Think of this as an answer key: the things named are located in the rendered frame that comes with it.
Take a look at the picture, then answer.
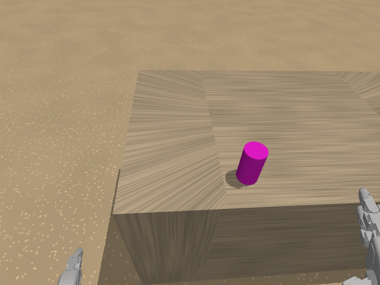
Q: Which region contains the right robot hand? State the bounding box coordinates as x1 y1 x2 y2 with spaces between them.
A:
342 187 380 285

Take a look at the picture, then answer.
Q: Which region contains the left robot hand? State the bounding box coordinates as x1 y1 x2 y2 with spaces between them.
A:
57 248 83 285

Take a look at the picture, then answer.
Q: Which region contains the can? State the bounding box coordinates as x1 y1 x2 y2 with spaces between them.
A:
236 141 268 185

